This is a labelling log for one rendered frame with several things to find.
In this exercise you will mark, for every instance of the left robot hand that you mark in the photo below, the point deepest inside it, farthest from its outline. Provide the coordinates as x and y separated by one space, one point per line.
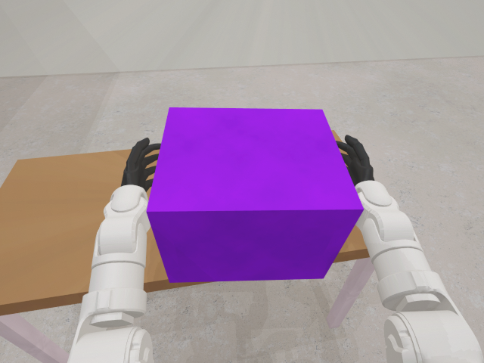
135 172

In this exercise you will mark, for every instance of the left robot upper arm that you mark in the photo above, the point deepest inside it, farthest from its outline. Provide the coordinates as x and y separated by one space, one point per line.
125 345

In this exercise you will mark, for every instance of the right robot upper arm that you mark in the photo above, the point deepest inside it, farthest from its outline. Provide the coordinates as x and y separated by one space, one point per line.
429 337

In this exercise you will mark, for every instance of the carton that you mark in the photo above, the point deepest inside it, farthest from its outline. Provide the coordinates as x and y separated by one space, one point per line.
250 194

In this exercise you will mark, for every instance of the left robot forearm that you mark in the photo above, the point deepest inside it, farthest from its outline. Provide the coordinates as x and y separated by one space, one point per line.
116 292

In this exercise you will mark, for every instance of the right robot hand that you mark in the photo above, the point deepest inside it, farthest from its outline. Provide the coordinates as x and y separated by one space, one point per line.
357 160

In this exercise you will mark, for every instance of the right robot forearm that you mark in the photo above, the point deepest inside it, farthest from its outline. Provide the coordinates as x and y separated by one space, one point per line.
406 282

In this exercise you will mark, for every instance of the table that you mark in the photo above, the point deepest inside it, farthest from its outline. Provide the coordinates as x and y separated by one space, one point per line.
50 211

